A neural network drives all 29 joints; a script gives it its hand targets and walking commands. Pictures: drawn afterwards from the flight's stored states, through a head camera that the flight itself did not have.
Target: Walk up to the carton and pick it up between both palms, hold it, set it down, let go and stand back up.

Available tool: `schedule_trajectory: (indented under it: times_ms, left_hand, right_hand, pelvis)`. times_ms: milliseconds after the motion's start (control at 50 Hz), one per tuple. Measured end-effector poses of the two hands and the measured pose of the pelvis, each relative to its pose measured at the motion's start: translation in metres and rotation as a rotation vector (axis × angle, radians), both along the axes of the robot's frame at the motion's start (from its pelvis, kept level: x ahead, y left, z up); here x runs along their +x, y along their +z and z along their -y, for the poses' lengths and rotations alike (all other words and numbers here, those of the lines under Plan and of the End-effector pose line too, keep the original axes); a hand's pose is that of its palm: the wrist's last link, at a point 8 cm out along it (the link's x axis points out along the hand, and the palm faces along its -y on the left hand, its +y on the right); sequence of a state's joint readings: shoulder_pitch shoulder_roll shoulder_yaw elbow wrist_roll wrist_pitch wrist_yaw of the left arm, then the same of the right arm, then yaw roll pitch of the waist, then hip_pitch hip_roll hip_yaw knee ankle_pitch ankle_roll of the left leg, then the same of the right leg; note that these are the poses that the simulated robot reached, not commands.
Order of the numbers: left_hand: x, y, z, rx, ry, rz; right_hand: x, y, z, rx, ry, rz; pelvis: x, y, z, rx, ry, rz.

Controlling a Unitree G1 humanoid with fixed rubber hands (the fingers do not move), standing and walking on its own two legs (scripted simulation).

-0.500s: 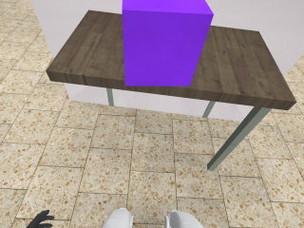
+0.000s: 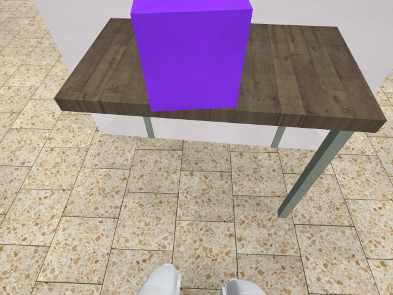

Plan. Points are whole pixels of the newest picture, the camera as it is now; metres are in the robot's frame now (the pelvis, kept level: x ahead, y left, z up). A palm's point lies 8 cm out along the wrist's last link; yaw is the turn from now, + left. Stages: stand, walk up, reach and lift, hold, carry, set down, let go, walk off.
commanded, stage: walk up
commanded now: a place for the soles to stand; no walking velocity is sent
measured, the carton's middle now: (190, 36) +0.69 +0.05 +0.15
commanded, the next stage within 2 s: none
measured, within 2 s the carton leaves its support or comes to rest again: neither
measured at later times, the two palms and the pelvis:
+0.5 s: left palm out of the picture +0.09 +0.32 -0.11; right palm out of the picture +0.07 -0.34 -0.07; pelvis +0.01 -0.01 +0.00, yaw +0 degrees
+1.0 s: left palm out of the picture +0.10 +0.33 -0.11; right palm out of the picture +0.06 -0.33 -0.07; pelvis +0.00 +0.00 +0.00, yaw +0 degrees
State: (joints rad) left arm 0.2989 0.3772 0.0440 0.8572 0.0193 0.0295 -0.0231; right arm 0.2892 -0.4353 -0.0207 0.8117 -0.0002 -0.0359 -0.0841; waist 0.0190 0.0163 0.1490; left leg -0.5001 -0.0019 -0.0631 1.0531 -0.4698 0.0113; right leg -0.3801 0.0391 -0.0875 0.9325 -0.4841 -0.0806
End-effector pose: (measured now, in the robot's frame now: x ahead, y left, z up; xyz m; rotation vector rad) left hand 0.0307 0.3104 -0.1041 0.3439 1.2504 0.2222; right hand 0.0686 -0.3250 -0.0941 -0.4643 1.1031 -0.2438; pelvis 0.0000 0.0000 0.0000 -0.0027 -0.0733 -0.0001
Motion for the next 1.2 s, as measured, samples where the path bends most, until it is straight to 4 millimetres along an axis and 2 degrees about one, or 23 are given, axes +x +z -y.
schedule_trajectory:
  times_ms: [100, 180, 280, 360, 440, 520, 600, 680, 760, 840, 920, 980, 1020, 1080, 1200]
  left_hand:
    - [0.011, -0.005, -0.021, -0.004, -0.01, 0.016]
    - [0.035, -0.005, -0.032, -0.016, -0.034, 0.062]
    - [0.069, -0.003, -0.038, -0.013, -0.059, 0.141]
    - [0.08, -0.003, -0.034, -0.002, -0.073, 0.163]
    - [0.075, -0.005, -0.023, 0.014, -0.077, 0.143]
    - [0.054, -0.005, -0.007, 0.002, -0.058, 0.098]
    - [0.036, -0.004, 0.0, -0.007, -0.033, 0.055]
    - [0.027, -0.004, -0.004, -0.01, -0.021, 0.036]
    - [0.03, -0.007, -0.016, -0.015, -0.027, 0.045]
    - [0.049, -0.005, -0.023, -0.018, -0.041, 0.1]
    - [0.066, -0.001, -0.026, -0.004, -0.059, 0.155]
    - [0.068, -0.001, -0.024, 0.011, -0.071, 0.16]
    - [0.063, -0.002, -0.019, 0.024, -0.074, 0.148]
    - [0.046, -0.005, -0.009, 0.028, -0.063, 0.107]
    - [0.014, -0.002, 0.011, 0.003, -0.019, 0.03]
  right_hand:
    - [0.003, 0.005, -0.016, -0.019, 0.0, 0.001]
    - [-0.002, 0.016, -0.026, -0.034, -0.008, 0.014]
    - [-0.002, 0.028, -0.021, -0.066, -0.009, 0.019]
    - [-0.004, 0.031, -0.01, -0.079, -0.012, 0.019]
    - [-0.004, 0.025, 0.006, -0.074, -0.012, 0.014]
    - [0.0, 0.021, 0.012, -0.055, -0.008, 0.012]
    - [0.003, 0.013, 0.011, -0.037, -0.001, 0.007]
    - [0.004, 0.009, 0.001, -0.026, 0.0, 0.006]
    - [0.003, 0.011, -0.01, -0.033, -0.002, 0.009]
    - [-0.003, 0.019, -0.014, -0.045, -0.005, 0.016]
    - [-0.005, 0.025, -0.007, -0.063, -0.004, 0.03]
    - [-0.008, 0.026, 0.005, -0.071, -0.006, 0.032]
    - [-0.008, 0.023, 0.014, -0.071, -0.006, 0.031]
    - [-0.006, 0.017, 0.024, -0.06, -0.006, 0.025]
    - [-0.002, 0.011, 0.026, -0.033, 0.004, 0.011]
  pelvis:
    - [0.003, -0.002, -0.017, -0.023, 0.0, -0.004]
    - [0.006, 0.002, -0.027, -0.029, -0.007, 0.005]
    - [0.007, 0.003, -0.026, -0.032, -0.004, 0.017]
    - [0.006, 0.002, -0.017, -0.019, -0.004, 0.016]
    - [0.005, -0.003, -0.001, 0.002, -0.006, -0.003]
    - [0.006, 0.0, 0.007, 0.009, -0.004, -0.005]
    - [0.008, 0.001, 0.004, 0.006, -0.004, -0.009]
    - [0.008, 0.0, -0.003, -0.005, -0.004, -0.01]
    - [0.008, -0.001, -0.013, -0.018, -0.006, -0.008]
    - [0.005, 0.002, -0.018, -0.027, -0.004, 0.005]
    - [0.001, 0.001, -0.012, -0.025, -0.002, 0.018]
    - [-0.001, -0.001, -0.002, -0.011, -0.002, 0.014]
    - [-0.002, -0.003, 0.006, 0.002, -0.003, 0.0]
    - [-0.004, -0.006, 0.018, 0.007, -0.001, -0.002]
    - [-0.002, 0.0, 0.019, 0.009, 0.001, -0.016]
